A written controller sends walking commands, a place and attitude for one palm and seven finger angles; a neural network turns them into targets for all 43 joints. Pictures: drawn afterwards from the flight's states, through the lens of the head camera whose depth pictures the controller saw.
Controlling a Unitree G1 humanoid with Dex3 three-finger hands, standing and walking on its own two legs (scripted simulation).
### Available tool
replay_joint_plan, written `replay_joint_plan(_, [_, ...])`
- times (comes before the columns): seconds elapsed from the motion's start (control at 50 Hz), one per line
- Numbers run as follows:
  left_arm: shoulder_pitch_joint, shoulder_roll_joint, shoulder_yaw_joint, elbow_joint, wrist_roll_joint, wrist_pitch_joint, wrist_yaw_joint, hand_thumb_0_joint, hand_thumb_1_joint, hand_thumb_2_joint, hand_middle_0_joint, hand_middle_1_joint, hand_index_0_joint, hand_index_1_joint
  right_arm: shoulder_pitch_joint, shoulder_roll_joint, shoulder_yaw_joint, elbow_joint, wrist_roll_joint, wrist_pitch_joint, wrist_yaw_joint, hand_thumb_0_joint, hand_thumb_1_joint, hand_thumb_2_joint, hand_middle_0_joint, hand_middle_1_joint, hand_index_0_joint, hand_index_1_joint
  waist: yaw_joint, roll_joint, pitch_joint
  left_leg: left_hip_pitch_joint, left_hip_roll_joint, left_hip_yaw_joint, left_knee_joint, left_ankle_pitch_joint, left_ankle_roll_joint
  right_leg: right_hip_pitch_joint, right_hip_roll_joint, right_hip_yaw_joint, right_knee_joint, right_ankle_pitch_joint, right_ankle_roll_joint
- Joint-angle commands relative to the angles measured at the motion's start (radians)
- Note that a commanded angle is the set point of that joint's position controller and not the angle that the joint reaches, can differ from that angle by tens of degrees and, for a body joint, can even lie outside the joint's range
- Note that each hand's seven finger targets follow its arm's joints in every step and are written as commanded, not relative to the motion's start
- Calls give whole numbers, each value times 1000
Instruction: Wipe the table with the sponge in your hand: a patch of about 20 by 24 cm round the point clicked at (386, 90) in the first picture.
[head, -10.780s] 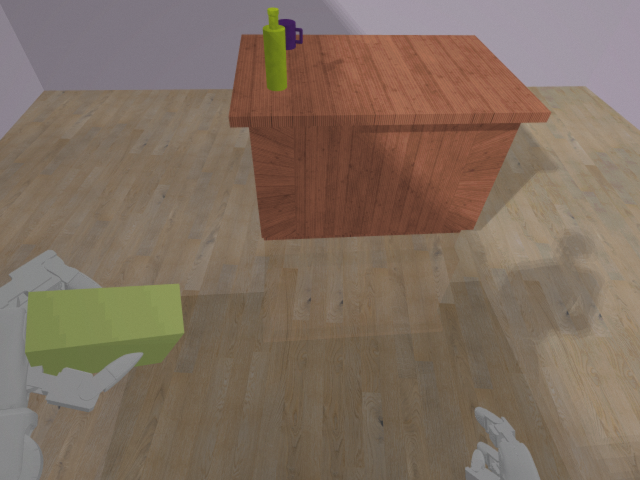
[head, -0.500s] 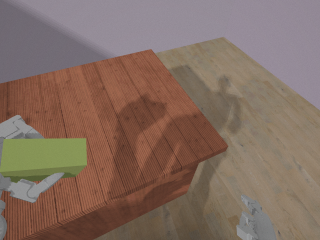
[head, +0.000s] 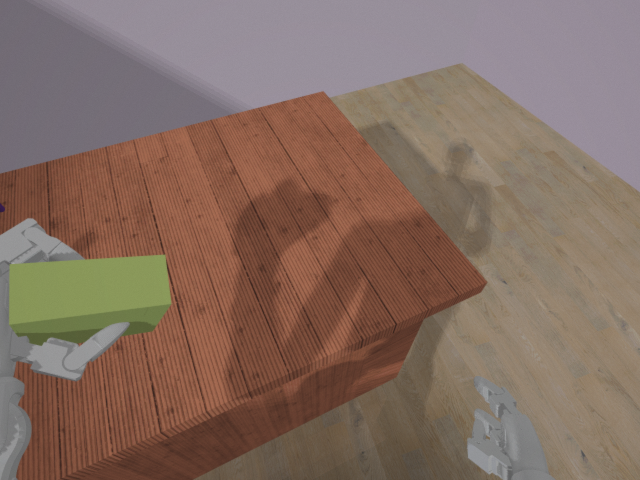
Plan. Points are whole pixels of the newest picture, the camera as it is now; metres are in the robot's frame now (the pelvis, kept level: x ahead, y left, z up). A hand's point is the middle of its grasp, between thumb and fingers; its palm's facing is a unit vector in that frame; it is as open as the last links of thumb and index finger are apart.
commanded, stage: come to a stop and stand still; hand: left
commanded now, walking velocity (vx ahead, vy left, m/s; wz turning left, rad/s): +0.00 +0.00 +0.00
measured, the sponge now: (116, 301) +0.25 +0.22 +0.14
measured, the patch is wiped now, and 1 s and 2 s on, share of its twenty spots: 0.00 0.00 0.00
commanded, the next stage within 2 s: look again from close up in 0.56 s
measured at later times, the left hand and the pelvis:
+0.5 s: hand (6, 329) +0.21 +0.31 +0.14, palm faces +0.38 -0.85 -0.37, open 9.0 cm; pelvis -0.01 +0.06 +0.00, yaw +1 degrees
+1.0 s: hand (45, 330) +0.21 +0.27 +0.15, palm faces +0.39 -0.84 -0.38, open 9.0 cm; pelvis +0.00 +0.02 +0.00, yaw +2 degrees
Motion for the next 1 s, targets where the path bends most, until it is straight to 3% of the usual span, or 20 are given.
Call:
replay_joint_plan(0.0, [51, 256, 162, -284, 8, -62, 20, 0, 100, 1300, -1200, -1600, -1200, -1600, -82, -105, -30, -159, -2, -46, -23, 0, -900, -900, 200, 300, 200, 300, 9, -107, -179, 54, 46, -107, -71, 50, 13, 25, -80, 73, -105, 41, -5])
replay_joint_plan(0.04, [-4, 242, 167, -319, 1, -80, 17, 0, 100, 1300, -1200, -1600, -1200, -1600, -82, -94, -22, -181, -9, -50, -38, 0, -900, -900, 200, 300, 200, 300, -2, -59, -150, 26, 45, -128, -104, -35, 17, 7, -73, 74, -112, -27, -13])
replay_joint_plan(0.1, [-107, 284, 198, -392, 16, -110, 25, 0, 100, 1300, -1200, -1600, -1200, -1600, -84, -95, -16, -166, -14, -68, -51, 0, -900, -900, 200, 300, 200, 300, -4, 163, -156, -16, 86, -175, -184, -121, 29, 58, -42, 47, -37, -15, -14])
replay_joint_plan(0.12, [-122, 234, 158, -385, 16, -118, 22, 0, 100, 1300, -1200, -1600, -1200, -1600, -67, -91, -14, -166, -18, -75, -51, 0, -900, -900, 200, 300, 200, 300, -2, 196, -155, -54, 102, -189, -209, -155, 33, 93, -34, 18, -5, -10, -13])
replay_joint_plan(0.16, [-141, 223, 140, -378, 27, -128, 20, 0, 100, 1300, -1200, -1600, -1200, -1600, -50, -92, -15, -161, -19, -97, -44, 0, -900, -900, 200, 300, 200, 300, 2, 225, -171, -67, 118, -192, -215, -172, 36, 125, -35, 9, 21, 4, -14])
replay_joint_plan(0.28, [-55, 115, 40, -272, 42, -118, 13, 0, 100, 1300, -1200, -1600, -1200, -1600, -9, -105, -21, -124, -21, -115, -16, 0, -900, -900, 200, 300, 200, 300, -5, 87, -163, -12, 129, -212, -205, -101, 5, 72, -40, 24, -20, 20, -15])
replay_joint_plan(0.32, [-39, 90, 17, -216, 45, -110, 12, 0, 100, 1300, -1200, -1600, -1200, -1600, -15, -108, -13, -113, -23, -102, -14, 0, -900, -900, 200, 300, 200, 300, -7, 95, -131, -18, 130, -219, -236, -107, -21, 43, -29, 17, -27, 12, -12])
replay_joint_plan(0.4, [-74, 176, 101, -243, 53, -109, 22, 0, 100, 1300, -1200, -1600, -1200, -1600, -43, -103, -17, -121, -19, -85, -21, 0, -900, -900, 200, 300, 200, 300, -6, 69, -145, 24, 126, -208, -236, -75, -46, 41, -33, 24, -47, 22, -13])
replay_joint_plan(0.44, [-77, 164, 89, -285, 42, -117, 18, 0, 100, 1300, -1200, -1600, -1200, -1600, -36, -98, -16, -139, -22, -78, -25, 0, -900, -900, 200, 300, 200, 300, -7, 62, -170, 31, 114, -204, -214, -26, -48, 71, -35, 22, -61, 48, -16])
replay_joint_plan(0.48, [-74, 181, 101, -328, 36, -119, 17, 0, 100, 1300, -1200, -1600, -1200, -1600, -42, -98, -14, -148, -23, -78, -26, 0, -900, -900, 200, 300, 200, 300, -5, 67, -189, 42, 104, -189, -188, 24, -46, 92, -42, 23, -66, 73, -17])
replay_joint_plan(0.5, [-86, 208, 125, -368, 40, -122, 21, 0, 100, 1300, -1200, -1600, -1200, -1600, -59, -98, -13, -143, -21, -82, -29, 0, -900, -900, 200, 300, 200, 300, -7, 111, -206, 83, 95, -180, -189, 85, -66, 80, -34, 12, -52, 84, -19])
replay_joint_plan(0.6, [3, 190, 123, -356, 29, -120, 23, 0, 100, 1300, -1200, -1600, -1200, -1600, -46, -98, -18, -142, -20, -84, -28, 0, -900, -900, 200, 300, 200, 300, -8, 118, -243, 114, 83, -153, -134, 198, -63, 101, -44, 12, -64, 147, -21])
replay_joint_plan(0.62, [21, 154, 93, -321, 21, -119, 18, 0, 100, 1300, -1200, -1600, -1200, -1600, -30, -104, -14, -137, -26, -76, -26, 0, -900, -900, 200, 300, 200, 300, -6, 88, -228, 90, 82, -161, -140, 192, -60, 100, -39, 5, -77, 139, -18])
replay_joint_plan(0.7, [48, 163, 110, -267, 24, -102, 19, 0, 100, 1300, -1200, -1600, -1200, -1600, -33, -107, -26, -134, -13, -68, -30, 0, -900, -900, 200, 300, 200, 300, -15, 58, -209, 82, 72, -148, -128, 170, -53, 90, -51, 23, -92, 167, -18])
replay_joint_plan(0.72, [49, 126, 72, -238, 18, -103, 12, 0, 100, 1300, -1200, -1600, -1200, -1600, -25, -112, -22, -132, -18, -61, -29, 0, -900, -900, 200, 300, 200, 300, -14, 51, -190, 64, 70, -149, -137, 145, -46, 78, -47, 18, -103, 151, -15])
replay_joint_plan(0.8, [-9, 165, 91, -262, 28, -98, 18, 0, 100, 1300, -1200, -1600, -1200, -1600, -51, -112, -27, -139, -8, -60, -39, 0, -900, -900, 200, 300, 200, 300, -16, 58, -170, 45, 63, -148, -153, 45, -28, 73, -50, 36, -107, 119, -14])
replay_joint_plan(0.82, [-10, 131, 56, -249, 24, -102, 12, 0, 100, 1300, -1200, -1600, -1200, -1600, -44, -114, -22, -137, -15, -56, -39, 0, -900, -900, 200, 300, 200, 300, -14, 50, -165, 28, 60, -144, -150, 8, -11, 70, -49, 35, -121, 103, -12])
replay_joint_plan(0.9, [-26, 189, 103, -304, 25, -96, 22, 0, 100, 1300, -1200, -1600, -1200, -1600, -66, -110, -26, -148, -9, -63, -46, 0, -900, -900, 200, 300, 200, 300, -14, 26, -179, 53, 43, -138, -116, 36, -1, 66, -64, 66, -133, 137, -18])
replay_joint_plan(0.92, [-16, 149, 69, -287, 19, -99, 17, 0, 100, 1300, -1200, -1600, -1200, -1600, -56, -113, -21, -144, -17, -60, -45, 0, -900, -900, 200, 300, 200, 300, -11, 29, -178, 42, 39, -137, -114, 33, 3, 67, -63, 60, -140, 127, -19])
replay_joint_plan(0.98, [8, 169, 92, -299, 14, -94, 20, 0, 100, 1300, -1200, -1600, -1200, -1600, -49, -110, -28, -148, -13, -61, -47, 0, -900, -900, 200, 300, 200, 300, -10, 29, -201, 59, 36, -136, -92, 76, 4, 77, -70, 78, -135, 169, -23])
